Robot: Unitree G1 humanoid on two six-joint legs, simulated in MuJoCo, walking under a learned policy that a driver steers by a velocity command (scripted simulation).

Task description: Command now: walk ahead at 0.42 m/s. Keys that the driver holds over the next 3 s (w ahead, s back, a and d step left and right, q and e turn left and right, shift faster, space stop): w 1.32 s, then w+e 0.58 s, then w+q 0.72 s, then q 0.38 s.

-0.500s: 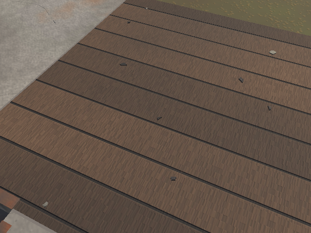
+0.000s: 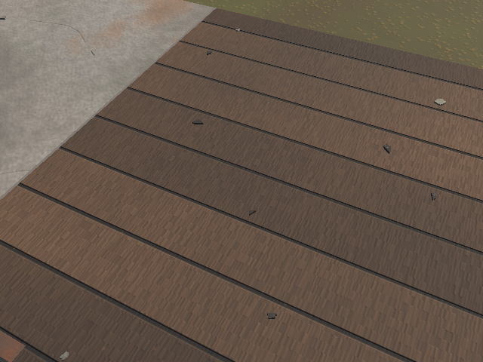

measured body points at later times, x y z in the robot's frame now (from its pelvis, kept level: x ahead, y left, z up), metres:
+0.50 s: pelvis +0.27 +0.06 +0.00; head +0.30 +0.07 +0.44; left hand +0.34 +0.33 -0.14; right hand +0.34 -0.20 -0.14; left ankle +0.32 +0.15 -0.74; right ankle +0.24 -0.09 -0.65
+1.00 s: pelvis +0.56 -0.01 -0.01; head +0.59 -0.02 +0.44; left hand +0.67 +0.26 -0.13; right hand +0.60 -0.28 -0.15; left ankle +0.47 +0.14 -0.65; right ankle +0.62 -0.09 -0.74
